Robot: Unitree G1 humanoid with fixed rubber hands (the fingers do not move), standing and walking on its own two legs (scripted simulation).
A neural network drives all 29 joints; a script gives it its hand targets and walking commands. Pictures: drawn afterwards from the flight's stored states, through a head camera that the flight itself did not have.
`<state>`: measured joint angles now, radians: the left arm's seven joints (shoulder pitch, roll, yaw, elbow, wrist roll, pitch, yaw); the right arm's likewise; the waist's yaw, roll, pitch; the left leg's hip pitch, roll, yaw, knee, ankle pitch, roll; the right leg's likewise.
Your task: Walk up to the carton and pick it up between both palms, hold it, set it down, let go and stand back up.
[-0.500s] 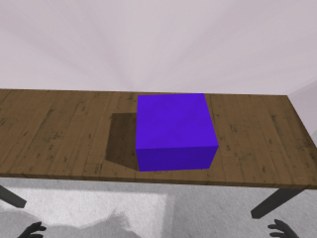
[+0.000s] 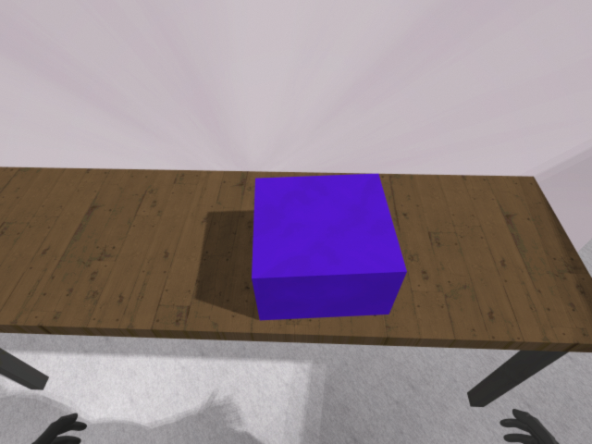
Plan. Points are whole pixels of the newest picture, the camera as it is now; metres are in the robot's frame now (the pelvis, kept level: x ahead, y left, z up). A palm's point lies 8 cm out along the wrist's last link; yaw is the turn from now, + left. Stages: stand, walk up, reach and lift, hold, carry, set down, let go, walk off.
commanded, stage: walk up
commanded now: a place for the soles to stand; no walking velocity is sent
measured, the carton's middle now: (320, 244) +0.49 -0.04 -0.10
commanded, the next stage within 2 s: reach and lift in 1.56 s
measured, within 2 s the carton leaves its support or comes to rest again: neither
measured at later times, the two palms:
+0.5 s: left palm (58, 432) +0.16 +0.31 -0.05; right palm out of the picture +0.13 -0.34 -0.09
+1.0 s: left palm (91, 423) +0.17 +0.28 -0.06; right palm out of the picture +0.11 -0.37 -0.08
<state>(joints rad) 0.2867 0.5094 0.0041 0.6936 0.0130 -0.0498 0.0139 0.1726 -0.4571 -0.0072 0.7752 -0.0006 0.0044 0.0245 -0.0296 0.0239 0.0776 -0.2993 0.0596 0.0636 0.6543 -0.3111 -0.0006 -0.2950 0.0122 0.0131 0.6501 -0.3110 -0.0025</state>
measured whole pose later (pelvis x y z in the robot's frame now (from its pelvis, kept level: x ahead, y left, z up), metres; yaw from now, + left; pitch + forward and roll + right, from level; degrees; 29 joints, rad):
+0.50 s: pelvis +0.03 -0.01 +0.00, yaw -3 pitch -2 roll +1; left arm 0.28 0.50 0.00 0.69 0.01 -0.05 0.00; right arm 0.18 -0.47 -0.01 0.77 0.00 -0.03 0.02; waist -0.03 0.03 0.07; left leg -0.27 0.04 0.05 0.61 -0.26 0.00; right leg -0.28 0.03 0.04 0.67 -0.35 -0.03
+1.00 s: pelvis +0.03 -0.03 +0.00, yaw -5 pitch -3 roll +0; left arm 0.27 0.48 0.00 0.70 0.01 -0.04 0.00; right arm 0.18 -0.46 -0.01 0.79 0.00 -0.01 0.02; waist -0.03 0.01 0.07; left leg -0.24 0.07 0.04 0.61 -0.31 -0.04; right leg -0.27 0.02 0.04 0.63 -0.30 -0.01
